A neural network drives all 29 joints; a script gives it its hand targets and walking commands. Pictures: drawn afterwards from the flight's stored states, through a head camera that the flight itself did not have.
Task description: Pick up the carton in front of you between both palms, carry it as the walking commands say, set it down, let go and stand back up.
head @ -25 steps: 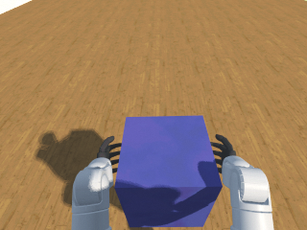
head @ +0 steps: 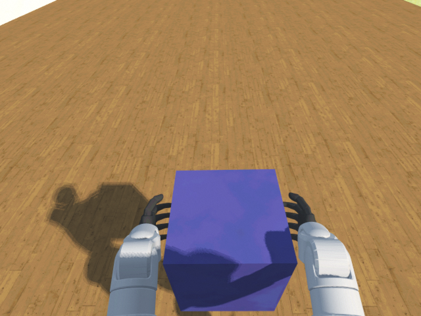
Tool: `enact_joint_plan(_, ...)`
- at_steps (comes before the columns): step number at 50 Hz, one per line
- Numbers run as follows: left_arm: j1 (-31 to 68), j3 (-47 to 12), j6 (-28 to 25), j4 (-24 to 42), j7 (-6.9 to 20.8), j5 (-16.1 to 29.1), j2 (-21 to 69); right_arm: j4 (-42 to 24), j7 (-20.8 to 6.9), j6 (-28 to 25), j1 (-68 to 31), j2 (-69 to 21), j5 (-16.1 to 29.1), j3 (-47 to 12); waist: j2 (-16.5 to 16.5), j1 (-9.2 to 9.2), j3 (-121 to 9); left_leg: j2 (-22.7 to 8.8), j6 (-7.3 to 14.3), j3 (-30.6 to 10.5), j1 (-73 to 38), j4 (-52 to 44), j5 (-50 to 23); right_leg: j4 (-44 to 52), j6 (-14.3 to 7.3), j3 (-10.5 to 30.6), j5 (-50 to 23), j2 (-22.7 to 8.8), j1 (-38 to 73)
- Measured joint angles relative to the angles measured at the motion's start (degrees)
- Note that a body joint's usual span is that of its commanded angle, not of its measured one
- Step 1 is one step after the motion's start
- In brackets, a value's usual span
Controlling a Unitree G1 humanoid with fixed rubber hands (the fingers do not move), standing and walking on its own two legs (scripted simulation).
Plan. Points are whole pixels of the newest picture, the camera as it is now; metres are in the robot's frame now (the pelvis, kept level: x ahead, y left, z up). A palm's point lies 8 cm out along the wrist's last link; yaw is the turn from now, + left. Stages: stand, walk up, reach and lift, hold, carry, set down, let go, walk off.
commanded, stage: carry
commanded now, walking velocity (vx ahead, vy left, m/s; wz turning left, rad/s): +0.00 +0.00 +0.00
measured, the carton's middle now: (226, 242) +0.29 +0.00 -0.03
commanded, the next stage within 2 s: hold in 0.48 s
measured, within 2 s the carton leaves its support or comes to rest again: neither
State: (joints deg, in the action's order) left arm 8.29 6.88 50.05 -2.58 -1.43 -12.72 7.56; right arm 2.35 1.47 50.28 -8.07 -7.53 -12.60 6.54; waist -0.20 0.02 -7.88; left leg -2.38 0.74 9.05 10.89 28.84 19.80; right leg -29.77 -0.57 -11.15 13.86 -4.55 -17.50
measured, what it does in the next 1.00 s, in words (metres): shifts its weight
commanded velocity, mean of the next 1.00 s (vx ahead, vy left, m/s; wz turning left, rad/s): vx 0.00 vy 0.00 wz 0.00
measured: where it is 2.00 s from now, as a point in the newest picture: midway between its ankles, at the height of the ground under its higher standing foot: outside the picture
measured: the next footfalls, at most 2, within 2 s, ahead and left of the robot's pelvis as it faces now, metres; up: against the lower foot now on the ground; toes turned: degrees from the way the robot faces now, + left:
none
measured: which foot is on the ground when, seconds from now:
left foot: down 0.00-1.00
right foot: down 0.00-1.00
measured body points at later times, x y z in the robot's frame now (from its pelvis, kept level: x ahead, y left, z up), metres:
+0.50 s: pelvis -0.02 +0.00 +0.00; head -0.04 +0.00 +0.45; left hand +0.28 +0.16 +0.03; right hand +0.28 -0.15 +0.03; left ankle -0.05 +0.10 -0.73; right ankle +0.02 -0.11 -0.74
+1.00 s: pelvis -0.06 -0.02 +0.00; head -0.08 -0.03 +0.45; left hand +0.26 +0.17 +0.04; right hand +0.29 -0.13 +0.04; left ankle -0.05 +0.10 -0.73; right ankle +0.02 -0.12 -0.74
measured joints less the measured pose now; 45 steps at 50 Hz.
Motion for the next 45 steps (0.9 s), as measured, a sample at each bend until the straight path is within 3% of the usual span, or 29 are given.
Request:
enact_joint_plan(6, 3.8, 3.0, -7.0, -8.6, 0.7, -2.3, 0.5, 8.7, -0.8, -7.0, -3.8, -0.5, -2.2, 3.1, 0.1, -0.01, 0.9, 0.2, 0.2, 0.2, 0.7, -0.3, -1.1, 0.8, -0.1, 0.2, -1.4, -0.1, -0.5)
enact_joint_plan(11, 5.7, 4.8, -10.8, -11.2, 0.8, -2.9, 0.9, 11.4, -0.9, -10.8, -5.9, -1.0, -2.8, 4.9, 0.1, 0.08, 1.8, 0.3, 0.4, 0.2, 1.4, -0.3, -1.7, 1.1, -0.1, 0.2, -2.2, -0.2, -1.1)
enact_joint_plan(24, 3.4, 2.9, -8.3, -7.0, 0.3, -1.2, 0.5, 7.1, -0.3, -8.2, -3.6, -0.5, -1.1, 2.8, -0.1, 0.03, 1.8, 0.2, 0.6, 0.2, 2.2, 0.7, -1.5, 0.8, 0.0, 0.3, -2.4, -0.3, -1.6)
enact_joint_plan(30, 3.3, 1.9, -9.7, -7.4, 0.9, -1.5, 0.5, 4.6, 0.1, -8.4, -1.7, -0.2, -1.3, 2.2, -0.6, 0.65, 8.9, 2.6, 0.7, -6.4, -6.2, -5.6, -5.1, 7.8, 0.9, 10.2, -5.5, 3.2, 8.3)
enact_joint_plan(33, 3.7, 2.6, -9.8, -8.2, 1.0, -1.6, 0.6, 5.7, 0.1, -8.6, -2.4, -0.3, -1.6, 2.3, -0.5, -0.18, 10.2, 3.1, 0.6, -7.5, -7.9, -6.8, -6.2, 8.7, 1.8, 11.3, -5.6, 3.5, 10.2)
enact_joint_plan(40, 5.8, 5.0, -9.7, -11.1, 1.2, -2.6, 0.9, 10.1, -0.7, -8.7, -5.8, -0.9, -3.2, 4.3, -0.7, -0.42, 10.5, 3.2, 0.2, -9.5, -8.7, -5.9, -6.6, 8.4, 1.2, 11.2, -5.6, 4.0, 11.9)
enact_joint_plan(45, 12.8, 11.6, -11.9, -19.0, 2.4, -6.2, 2.6, 16.8, -1.8, -10.4, -12.3, -2.6, -6.0, 11.5, -0.6, 0.52, 11.1, 3.6, 0.0, -11.2, -6.8, -2.5, -5.8, 4.8, 0.6, 12.8, -4.2, 5.3, 10.5)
